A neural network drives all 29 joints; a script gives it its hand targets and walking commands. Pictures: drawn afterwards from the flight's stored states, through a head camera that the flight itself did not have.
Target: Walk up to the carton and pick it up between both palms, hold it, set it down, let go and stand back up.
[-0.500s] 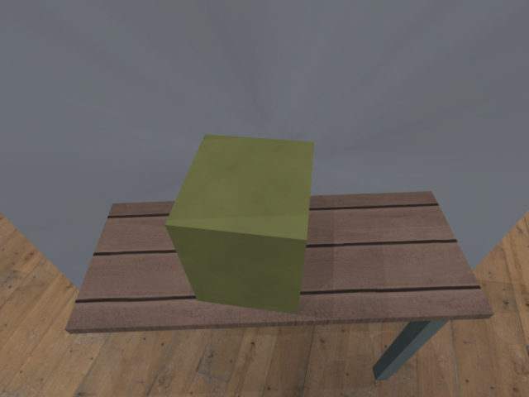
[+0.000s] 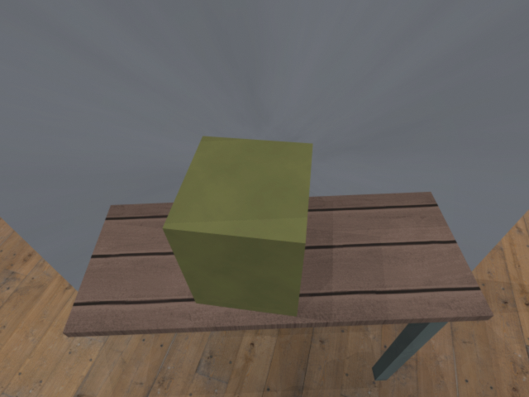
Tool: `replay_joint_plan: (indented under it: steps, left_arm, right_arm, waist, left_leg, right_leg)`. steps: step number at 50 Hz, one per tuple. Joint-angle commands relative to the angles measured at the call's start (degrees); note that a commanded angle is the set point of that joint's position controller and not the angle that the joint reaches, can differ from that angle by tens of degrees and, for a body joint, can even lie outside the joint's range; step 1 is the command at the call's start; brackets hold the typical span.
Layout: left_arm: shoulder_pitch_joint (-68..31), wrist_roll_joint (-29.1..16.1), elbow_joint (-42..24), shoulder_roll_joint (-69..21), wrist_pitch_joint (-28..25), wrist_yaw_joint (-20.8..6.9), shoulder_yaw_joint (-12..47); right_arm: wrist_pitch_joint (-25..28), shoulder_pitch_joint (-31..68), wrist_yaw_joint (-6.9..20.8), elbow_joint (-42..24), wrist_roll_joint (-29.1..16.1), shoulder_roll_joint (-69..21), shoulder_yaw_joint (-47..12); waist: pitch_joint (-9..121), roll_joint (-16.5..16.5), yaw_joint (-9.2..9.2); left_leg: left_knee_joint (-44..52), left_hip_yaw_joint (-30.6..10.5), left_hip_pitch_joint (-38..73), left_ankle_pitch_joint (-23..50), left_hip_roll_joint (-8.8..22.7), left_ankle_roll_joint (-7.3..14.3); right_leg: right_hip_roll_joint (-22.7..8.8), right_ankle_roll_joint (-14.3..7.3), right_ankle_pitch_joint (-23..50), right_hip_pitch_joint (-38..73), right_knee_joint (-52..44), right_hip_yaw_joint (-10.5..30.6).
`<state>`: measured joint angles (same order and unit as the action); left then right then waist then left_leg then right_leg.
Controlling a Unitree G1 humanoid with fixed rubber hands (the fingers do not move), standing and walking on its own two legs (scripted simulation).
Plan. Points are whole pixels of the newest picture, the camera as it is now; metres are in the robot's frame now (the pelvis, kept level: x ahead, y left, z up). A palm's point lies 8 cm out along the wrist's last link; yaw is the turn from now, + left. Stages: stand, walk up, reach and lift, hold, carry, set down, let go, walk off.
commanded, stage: stand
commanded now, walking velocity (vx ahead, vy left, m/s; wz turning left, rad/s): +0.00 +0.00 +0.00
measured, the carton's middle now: (250, 228) +0.41 +0.05 -0.01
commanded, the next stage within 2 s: walk up in 0.92 s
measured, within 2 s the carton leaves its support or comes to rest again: neither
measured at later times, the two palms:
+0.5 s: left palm out of the picture +0.00 +0.22 -0.14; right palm out of the picture +0.00 -0.22 -0.14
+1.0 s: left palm out of the picture +0.00 +0.21 -0.14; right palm out of the picture -0.01 -0.22 -0.15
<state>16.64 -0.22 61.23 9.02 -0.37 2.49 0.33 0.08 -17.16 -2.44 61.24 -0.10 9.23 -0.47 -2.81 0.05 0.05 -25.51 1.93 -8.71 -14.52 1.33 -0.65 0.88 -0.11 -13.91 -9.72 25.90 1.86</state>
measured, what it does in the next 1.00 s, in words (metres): stands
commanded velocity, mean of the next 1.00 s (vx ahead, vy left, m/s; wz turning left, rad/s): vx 0.00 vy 0.00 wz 0.00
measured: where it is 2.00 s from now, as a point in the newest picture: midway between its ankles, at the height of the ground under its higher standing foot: outside the picture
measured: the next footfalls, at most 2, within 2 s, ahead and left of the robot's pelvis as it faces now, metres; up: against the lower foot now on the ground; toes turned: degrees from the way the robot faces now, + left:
none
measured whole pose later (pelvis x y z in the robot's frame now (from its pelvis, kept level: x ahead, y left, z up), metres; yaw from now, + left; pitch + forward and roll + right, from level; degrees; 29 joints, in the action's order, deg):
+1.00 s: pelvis +0.01 +0.00 +0.00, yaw +0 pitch -2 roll +0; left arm 16.5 -0.3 63.0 8.3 -0.7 2.8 0.5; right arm 0.2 -17.0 -2.8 63.3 -0.1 8.7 -0.8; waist -2.9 0.2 0.1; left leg -24.6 2.1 -7.8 -14.6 1.9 -1.1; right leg 1.4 -0.5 -13.8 -8.9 24.8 2.0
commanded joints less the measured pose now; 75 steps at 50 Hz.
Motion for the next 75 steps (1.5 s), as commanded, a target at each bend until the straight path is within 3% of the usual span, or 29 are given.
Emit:
replay_joint_plan:
  steps: [1, 55, 56, 59, 75]
  left_arm:
    - [3.89, 0.00, -2.18, 7.13, -0.95, 0.47, -1.39]
    - [4.26, -0.08, 0.05, 5.99, -1.17, 0.73, -1.08]
    - [5.68, 0.76, -0.17, 5.52, -1.32, 0.67, -1.20]
    - [4.57, 0.58, -0.82, 6.32, -1.34, 0.70, -1.62]
    - [5.72, 0.56, -1.48, 5.62, -1.52, 0.86, -1.31]
  right_arm:
    - [0.80, -4.41, -0.46, -1.93, 0.01, 7.06, 1.48]
    - [0.80, -4.93, -0.78, 0.72, -0.01, 6.06, 0.93]
    - [0.72, -5.78, -0.73, 0.93, 0.36, 6.28, 1.19]
    - [0.65, -5.62, -0.66, 0.88, 0.39, 5.86, 1.24]
    - [0.71, -5.74, -0.74, 0.34, 0.25, 6.24, 1.14]
  waist:
    - [-2.36, -0.06, 0.01]
    - [-2.73, -0.02, 0.08]
    - [-1.89, 0.13, -0.17]
    - [-4.18, -0.62, 0.09]
    - [-2.52, -0.26, 0.09]
  left_leg:
    - [5.75, -4.60, -0.97, 6.15, 4.79, 1.08]
    - [6.06, -3.89, 0.17, 7.08, 5.29, 0.78]
    - [5.33, -2.96, 0.38, 3.45, 4.34, 1.12]
    - [5.62, -3.09, -0.63, 2.53, 4.37, 1.13]
    - [4.70, -2.61, 1.27, 9.22, 5.10, 1.39]
  right_leg:
    - [-5.66, -0.26, 7.27, -3.40, -6.41, 4.69]
    - [-5.68, -0.18, 9.15, -2.97, -7.17, 4.83]
    - [-5.38, -0.47, 4.72, -2.69, -7.58, 5.43]
    - [-5.40, -0.67, 2.35, -4.83, -8.30, 6.05]
    - [-5.40, -0.60, 12.86, -2.80, -5.21, 5.42]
